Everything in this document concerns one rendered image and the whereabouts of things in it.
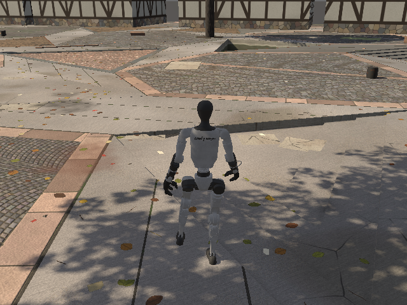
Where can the right robot forearm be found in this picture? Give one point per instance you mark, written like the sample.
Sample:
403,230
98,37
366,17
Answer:
233,165

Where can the left robot forearm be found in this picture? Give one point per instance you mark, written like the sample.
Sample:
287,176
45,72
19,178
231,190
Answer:
172,170

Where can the robot right upper arm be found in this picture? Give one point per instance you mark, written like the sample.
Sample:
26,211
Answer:
227,144

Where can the right robot foot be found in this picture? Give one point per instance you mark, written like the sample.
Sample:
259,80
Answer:
212,259

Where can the robot left hand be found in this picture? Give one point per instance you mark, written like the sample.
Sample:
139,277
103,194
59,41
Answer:
166,186

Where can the right robot shin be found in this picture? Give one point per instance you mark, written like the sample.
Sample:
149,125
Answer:
213,236

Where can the robot left upper arm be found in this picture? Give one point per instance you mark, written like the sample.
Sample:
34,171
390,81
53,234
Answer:
181,144

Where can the robot right hand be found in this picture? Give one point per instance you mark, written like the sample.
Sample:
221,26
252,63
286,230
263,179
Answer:
236,175

